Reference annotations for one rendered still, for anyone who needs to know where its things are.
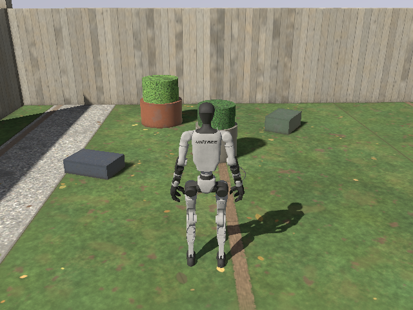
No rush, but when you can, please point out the robot left thigh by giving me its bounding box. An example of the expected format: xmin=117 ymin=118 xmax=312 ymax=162
xmin=185 ymin=180 xmax=197 ymax=225

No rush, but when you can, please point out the robot right upper arm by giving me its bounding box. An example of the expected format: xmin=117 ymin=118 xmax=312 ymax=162
xmin=220 ymin=130 xmax=236 ymax=166

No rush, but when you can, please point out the right robot shin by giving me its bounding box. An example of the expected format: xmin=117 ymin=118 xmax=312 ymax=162
xmin=217 ymin=215 xmax=226 ymax=259

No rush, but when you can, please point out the left robot hand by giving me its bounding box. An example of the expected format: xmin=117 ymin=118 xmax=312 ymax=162
xmin=170 ymin=185 xmax=185 ymax=202

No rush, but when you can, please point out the robot left upper arm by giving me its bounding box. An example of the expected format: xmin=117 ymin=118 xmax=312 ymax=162
xmin=177 ymin=130 xmax=193 ymax=167

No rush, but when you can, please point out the robot right forearm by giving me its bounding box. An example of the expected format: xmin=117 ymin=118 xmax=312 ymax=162
xmin=230 ymin=156 xmax=243 ymax=187

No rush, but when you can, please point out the right robot hand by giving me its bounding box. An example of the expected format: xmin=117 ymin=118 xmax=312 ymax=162
xmin=230 ymin=185 xmax=245 ymax=202

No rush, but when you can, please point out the robot left forearm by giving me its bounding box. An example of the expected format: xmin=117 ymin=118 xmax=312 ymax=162
xmin=172 ymin=157 xmax=184 ymax=187

